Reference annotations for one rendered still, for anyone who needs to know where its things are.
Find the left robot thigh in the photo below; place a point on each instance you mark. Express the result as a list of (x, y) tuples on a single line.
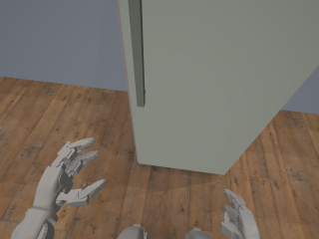
[(134, 232)]

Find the left robot forearm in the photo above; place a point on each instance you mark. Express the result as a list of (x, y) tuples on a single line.
[(38, 223)]

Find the robot right hand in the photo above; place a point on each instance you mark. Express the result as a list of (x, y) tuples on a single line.
[(243, 225)]

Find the robot right shin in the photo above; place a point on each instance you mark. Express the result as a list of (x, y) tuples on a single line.
[(196, 229)]

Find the robot left hand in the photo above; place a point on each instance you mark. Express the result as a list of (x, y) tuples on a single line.
[(59, 175)]

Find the fridge door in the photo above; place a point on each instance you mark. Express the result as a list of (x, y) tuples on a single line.
[(216, 73)]

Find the handle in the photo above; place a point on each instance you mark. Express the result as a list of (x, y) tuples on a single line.
[(137, 36)]

